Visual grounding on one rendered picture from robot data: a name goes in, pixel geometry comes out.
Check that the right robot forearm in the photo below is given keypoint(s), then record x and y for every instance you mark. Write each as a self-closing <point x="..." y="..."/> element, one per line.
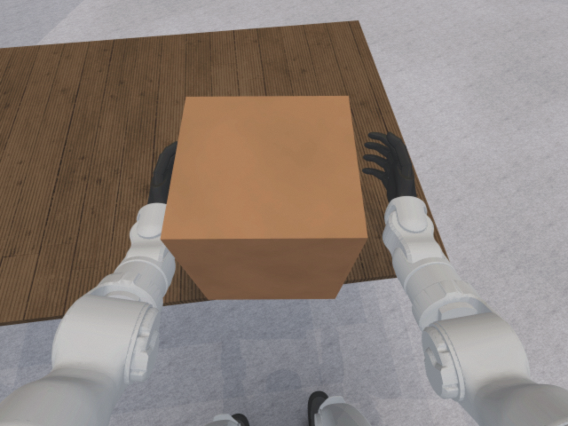
<point x="432" y="284"/>

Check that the robot right foot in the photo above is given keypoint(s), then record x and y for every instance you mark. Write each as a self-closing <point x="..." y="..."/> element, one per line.
<point x="314" y="403"/>

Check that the table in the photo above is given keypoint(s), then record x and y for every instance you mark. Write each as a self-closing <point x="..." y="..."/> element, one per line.
<point x="82" y="126"/>

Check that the robot left upper arm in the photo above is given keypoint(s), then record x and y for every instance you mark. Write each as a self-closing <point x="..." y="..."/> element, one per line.
<point x="105" y="345"/>

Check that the robot right upper arm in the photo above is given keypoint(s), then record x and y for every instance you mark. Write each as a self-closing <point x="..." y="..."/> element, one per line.
<point x="477" y="361"/>

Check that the right robot hand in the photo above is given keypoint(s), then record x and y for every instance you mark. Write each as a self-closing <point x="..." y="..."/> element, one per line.
<point x="398" y="178"/>

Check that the left robot shin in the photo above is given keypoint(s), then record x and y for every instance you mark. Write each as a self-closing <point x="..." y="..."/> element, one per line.
<point x="223" y="417"/>

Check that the left robot hand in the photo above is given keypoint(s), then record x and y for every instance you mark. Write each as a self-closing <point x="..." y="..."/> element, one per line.
<point x="160" y="184"/>

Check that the carton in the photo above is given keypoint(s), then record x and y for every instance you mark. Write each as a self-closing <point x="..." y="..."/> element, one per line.
<point x="265" y="199"/>

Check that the left robot forearm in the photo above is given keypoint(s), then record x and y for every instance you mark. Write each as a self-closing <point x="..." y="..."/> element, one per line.
<point x="146" y="272"/>

